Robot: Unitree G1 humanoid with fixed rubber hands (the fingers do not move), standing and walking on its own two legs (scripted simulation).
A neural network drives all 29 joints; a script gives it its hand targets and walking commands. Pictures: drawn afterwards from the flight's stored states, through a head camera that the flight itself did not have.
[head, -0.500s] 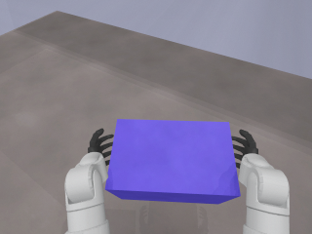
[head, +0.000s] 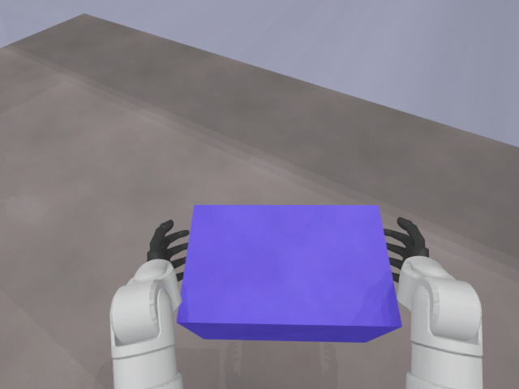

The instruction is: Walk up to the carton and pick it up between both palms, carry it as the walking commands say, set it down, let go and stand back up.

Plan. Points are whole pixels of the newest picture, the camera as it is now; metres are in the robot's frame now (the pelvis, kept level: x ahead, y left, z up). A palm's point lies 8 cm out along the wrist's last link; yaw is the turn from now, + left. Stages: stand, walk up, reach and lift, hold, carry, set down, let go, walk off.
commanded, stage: carry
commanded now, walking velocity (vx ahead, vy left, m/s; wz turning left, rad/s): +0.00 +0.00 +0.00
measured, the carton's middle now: (284, 277) +0.29 +0.00 -0.01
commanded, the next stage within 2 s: none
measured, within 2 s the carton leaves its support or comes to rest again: neither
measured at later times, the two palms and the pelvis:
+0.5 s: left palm (174, 218) +0.36 +0.18 +0.06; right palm (396, 221) +0.36 -0.18 +0.06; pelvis +0.09 +0.00 +0.00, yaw +1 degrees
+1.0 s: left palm (173, 186) +0.42 +0.18 +0.08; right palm (383, 189) +0.42 -0.17 +0.07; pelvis +0.15 +0.01 +0.01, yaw +0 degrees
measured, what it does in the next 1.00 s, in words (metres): walks ahead: left foot, then right foot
